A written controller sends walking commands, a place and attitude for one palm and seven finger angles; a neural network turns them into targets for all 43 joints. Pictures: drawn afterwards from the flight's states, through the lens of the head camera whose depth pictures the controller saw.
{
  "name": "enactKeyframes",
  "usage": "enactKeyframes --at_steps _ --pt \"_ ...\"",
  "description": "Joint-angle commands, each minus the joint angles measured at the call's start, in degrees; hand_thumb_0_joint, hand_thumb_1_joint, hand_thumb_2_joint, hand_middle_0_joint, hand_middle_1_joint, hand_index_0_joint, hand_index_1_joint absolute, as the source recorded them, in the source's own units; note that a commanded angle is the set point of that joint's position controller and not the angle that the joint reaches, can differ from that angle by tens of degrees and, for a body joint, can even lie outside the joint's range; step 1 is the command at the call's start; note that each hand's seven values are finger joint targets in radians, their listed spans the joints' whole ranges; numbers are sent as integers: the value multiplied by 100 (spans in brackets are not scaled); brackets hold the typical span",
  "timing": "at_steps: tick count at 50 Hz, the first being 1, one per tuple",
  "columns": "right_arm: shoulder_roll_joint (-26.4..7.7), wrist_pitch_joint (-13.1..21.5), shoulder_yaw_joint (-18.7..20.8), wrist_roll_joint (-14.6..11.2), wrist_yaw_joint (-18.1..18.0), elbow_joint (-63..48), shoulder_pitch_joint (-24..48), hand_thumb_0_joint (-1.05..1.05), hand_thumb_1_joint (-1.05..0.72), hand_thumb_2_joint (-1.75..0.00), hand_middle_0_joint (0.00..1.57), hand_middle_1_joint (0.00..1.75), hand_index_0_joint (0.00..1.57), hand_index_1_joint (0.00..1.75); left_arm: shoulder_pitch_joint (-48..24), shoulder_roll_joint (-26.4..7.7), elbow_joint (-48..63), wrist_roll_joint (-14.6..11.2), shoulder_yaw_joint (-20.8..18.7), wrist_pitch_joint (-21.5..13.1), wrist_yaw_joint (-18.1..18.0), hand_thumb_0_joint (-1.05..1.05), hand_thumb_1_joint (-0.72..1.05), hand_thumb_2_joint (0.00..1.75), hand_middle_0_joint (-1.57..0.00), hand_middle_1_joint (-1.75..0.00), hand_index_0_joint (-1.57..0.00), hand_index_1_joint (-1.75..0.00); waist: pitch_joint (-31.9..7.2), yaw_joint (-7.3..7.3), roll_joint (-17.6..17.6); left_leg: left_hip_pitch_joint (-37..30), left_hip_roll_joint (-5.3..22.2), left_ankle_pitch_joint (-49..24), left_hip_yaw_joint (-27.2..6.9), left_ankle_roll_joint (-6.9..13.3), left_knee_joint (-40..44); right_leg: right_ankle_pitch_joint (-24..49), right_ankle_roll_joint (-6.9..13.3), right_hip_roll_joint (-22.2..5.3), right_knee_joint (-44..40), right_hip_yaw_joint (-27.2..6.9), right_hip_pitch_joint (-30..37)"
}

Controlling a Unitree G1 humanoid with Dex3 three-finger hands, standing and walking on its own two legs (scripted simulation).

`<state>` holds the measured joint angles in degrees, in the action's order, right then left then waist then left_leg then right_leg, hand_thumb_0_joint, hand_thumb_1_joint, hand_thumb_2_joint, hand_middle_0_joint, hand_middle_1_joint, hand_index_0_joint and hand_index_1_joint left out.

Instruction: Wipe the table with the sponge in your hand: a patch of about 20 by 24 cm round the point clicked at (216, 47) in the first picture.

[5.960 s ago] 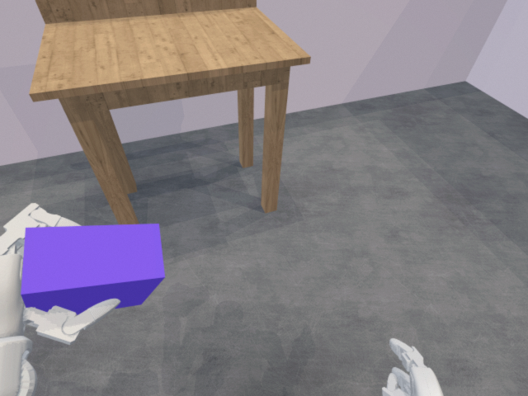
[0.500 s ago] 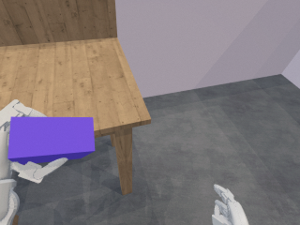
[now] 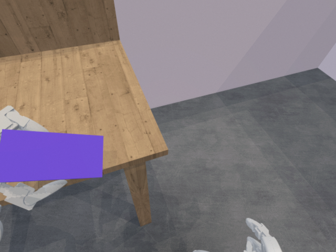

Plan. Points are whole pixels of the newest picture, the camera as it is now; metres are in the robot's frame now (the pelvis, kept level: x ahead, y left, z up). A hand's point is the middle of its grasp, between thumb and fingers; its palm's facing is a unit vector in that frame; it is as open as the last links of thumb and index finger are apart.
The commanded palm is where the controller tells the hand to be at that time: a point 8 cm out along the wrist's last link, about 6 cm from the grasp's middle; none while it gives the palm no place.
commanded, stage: shuffle to correct the standing spot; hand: left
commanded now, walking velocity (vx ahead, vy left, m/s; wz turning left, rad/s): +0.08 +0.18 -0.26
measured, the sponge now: (65, 159) +0.24 +0.18 +0.17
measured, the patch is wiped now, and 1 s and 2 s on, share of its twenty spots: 0.00 0.00 0.00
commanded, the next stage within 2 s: come to a stop and stand still in 0.16 s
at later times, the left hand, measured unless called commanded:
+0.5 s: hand out of the picture +0.29 +0.31 +0.19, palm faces +0.34 -0.86 -0.39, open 10.5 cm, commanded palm +0.22 +0.35 +0.20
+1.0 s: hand out of the picture +0.29 +0.32 +0.19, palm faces +0.28 -0.88 -0.39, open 10.5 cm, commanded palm +0.23 +0.36 +0.20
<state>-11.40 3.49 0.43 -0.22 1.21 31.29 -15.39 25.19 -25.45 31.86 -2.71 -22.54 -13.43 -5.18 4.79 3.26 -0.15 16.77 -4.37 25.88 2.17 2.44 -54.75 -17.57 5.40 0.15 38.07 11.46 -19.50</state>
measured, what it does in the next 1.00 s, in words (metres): steps to the left: left foot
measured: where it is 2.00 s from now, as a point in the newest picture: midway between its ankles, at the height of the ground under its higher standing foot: outside the picture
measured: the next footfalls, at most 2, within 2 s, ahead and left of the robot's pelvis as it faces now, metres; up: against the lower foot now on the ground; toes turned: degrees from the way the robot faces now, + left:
left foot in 0.30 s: +0.14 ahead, +0.21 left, +0.00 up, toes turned -2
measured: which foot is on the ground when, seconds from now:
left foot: up 0.00-0.28, down 0.30-1.00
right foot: down 0.00-1.00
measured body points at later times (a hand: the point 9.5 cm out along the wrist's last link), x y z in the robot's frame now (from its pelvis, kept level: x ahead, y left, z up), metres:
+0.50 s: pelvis +0.04 +0.08 +0.02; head +0.06 +0.10 +0.46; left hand +0.26 +0.36 +0.21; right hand +0.22 -0.13 -0.05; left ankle +0.10 +0.21 -0.71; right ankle +0.03 -0.03 -0.71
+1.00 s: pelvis +0.04 +0.10 +0.02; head +0.06 +0.12 +0.47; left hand +0.27 +0.37 +0.21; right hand +0.17 -0.17 -0.04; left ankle +0.10 +0.21 -0.71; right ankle +0.03 -0.03 -0.71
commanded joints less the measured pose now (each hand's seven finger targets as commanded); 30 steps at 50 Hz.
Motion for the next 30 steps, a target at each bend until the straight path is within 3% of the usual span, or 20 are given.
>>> enactKeyframes --at_steps 1,2,4,5,6,7,8,9,11,12,13,15,16,17,19,21,23,25,26,30 --pt "-844 195 356 30 11 -852 633 0 -90 -90 20 30 20 30 274 -884 1012 -170 -1214 -523 -216 0 10 130 -120 -160 -120 -160 -936 -492 328 2617 817 -59 -1371 -297 -3076 1969 961 -2724 -1760 -3942 1491" --pt "-806 139 310 11 53 -776 677 0 -90 -90 20 30 20 30 0 -908 1162 -108 -1183 -537 -175 0 10 130 -120 -160 -120 -160 -926 -431 343 2447 1017 -113 -1381 -319 -2716 1997 820 -2459 -1684 -3478 1163" --pt "-665 89 181 42 -1 -581 723 0 -90 -90 20 30 20 30 -279 -646 908 6 -813 -465 -184 0 10 130 -120 -160 -120 -160 -760 -306 211 1784 1106 -915 -754 -372 -1912 1475 463 -1911 -1953 -2164 88" --pt "-677 144 173 37 -45 -547 714 0 -90 -90 20 30 20 30 -546 -581 986 9 -606 -426 -181 0 10 130 -120 -160 -120 -160 -660 -253 367 1340 1149 -1136 -518 -355 -1133 1014 354 -1778 -2025 -1844 -327" --pt "-638 224 154 40 -117 -518 743 0 -90 -90 20 30 20 30 -597 -645 913 18 -595 -381 -211 0 10 130 -120 -160 -120 -160 -622 -309 435 954 1044 -1263 -170 -335 -411 614 269 -1619 -2074 -1656 -482" --pt "-644 297 173 63 -214 -504 842 0 -90 -90 20 30 20 30 -796 -782 1049 29 -602 -338 -256 0 10 130 -120 -160 -120 -160 -639 -353 550 491 972 -1215 67 -296 255 288 241 -1620 -2027 -1702 -667" --pt "-543 371 121 78 -262 -486 811 0 -90 -90 20 30 20 30 -649 -694 948 61 -536 -286 -287 0 10 130 -120 -160 -120 -160 -752 -432 607 45 803 -1326 378 -258 824 38 184 -1505 -2000 -1534 -561" --pt "-506 455 120 92 -310 -510 863 0 -90 -90 20 30 20 30 -654 -714 947 87 -532 -222 -307 0 10 130 -120 -160 -120 -160 -798 -460 698 -290 616 -1329 614 -245 1334 -230 124 -1416 -1995 -1618 -463" --pt "-510 555 138 90 -366 -573 870 0 -90 -90 20 30 20 30 -854 -746 1135 122 -565 -212 -335 0 10 130 -120 -160 -120 -160 -873 -488 699 -462 464 -1205 736 -246 2109 -368 21 -1271 -1819 -1611 58" --pt "-556 568 169 39 -405 -574 825 0 -90 -90 20 30 20 30 -896 -815 1075 99 -635 -176 -339 0 10 130 -120 -160 -120 -160 -736 -403 565 -721 531 -1110 554 -229 2496 -377 -79 -1208 -1495 -1649 -90" --pt "-593 558 185 22 -409 -615 742 0 -90 -90 20 30 20 30 -931 -685 1174 114 -551 -220 -323 0 10 130 -120 -160 -120 -160 -915 -386 183 -769 635 -1237 375 -172 2704 -165 -232 -993 -996 -1389 174" --pt "-813 583 293 -76 -413 -742 716 0 -90 -90 20 30 20 30 -1034 -667 1123 128 -634 -264 -333 0 10 130 -120 -160 -120 -160 -1210 -436 -628 -826 1414 -2692 -638 72 2981 486 -554 -227 108 -818 246" --pt "-712 592 270 -81 -410 -692 633 0 -90 -90 20 30 20 30 -630 -591 623 104 -675 -232 -298 0 10 130 -120 -160 -120 -160 -1273 -408 -978 -600 1614 -2668 -942 193 3313 -194 -624 -42 464 -707 277" --pt "-636 614 238 -56 -416 -721 688 0 -90 -90 20 30 20 30 -580 -560 636 44 -676 -207 -262 0 10 130 -120 -160 -120 -160 -1083 -412 -1459 -551 1804 -2816 -1221 329 3593 -735 -645 -12 743 -772 111" --pt "-616 658 209 -12 -325 -737 721 0 -90 -90 20 30 20 30 -668 -476 963 89 -538 -233 -256 0 10 130 -120 -160 -120 -160 -1088 -405 -1330 -623 1976 -3297 -1048 360 3364 -727 -558 -56 254 -897 181" --pt "-685 676 213 -10 -227 -774 660 0 -90 -90 20 30 20 30 -501 -435 1207 90 -464 -195 -254 0 10 130 -120 -160 -120 -160 -1294 -397 -1184 -695 1873 -3807 -692 159 2958 110 -537 26 -704 -831 614" --pt "-645 673 147 -1 -205 -820 728 0 -90 -90 20 30 20 30 -489 -514 1378 80 -467 -134 -259 0 10 130 -120 -160 -120 -160 -1384 -393 -1197 -315 1662 -3417 -392 -74 2872 1219 -530 -3 -1001 -910 1136" --pt "-644 648 205 -47 -208 -814 662 0 -90 -90 20 30 20 30 -341 -419 1176 12 -457 -31 -238 0 10 130 -120 -160 -120 -160 -1460 -399 -472 -417 1356 -3016 -122 -293 2730 1738 -488 -25 -1070 -1079 1061" --pt "-614 619 201 -44 -237 -808 672 0 -90 -90 20 30 20 30 -323 -479 1149 -19 -520 -4 -244 0 10 130 -120 -160 -120 -160 -1503 -389 -450 -542 1291 -3002 -44 -331 2691 1967 -483 -82 -1121 -1159 937" --pt "-553 545 137 -7 -386 -756 792 0 -90 -90 20 30 20 30 -462 -528 906 -79 -543 103 -280 0 10 130 -120 -160 -120 -160 -1397 -414 -513 -484 1260 -2283 -22 -325 2977 1477 -558 -69 -1317 -1173 832"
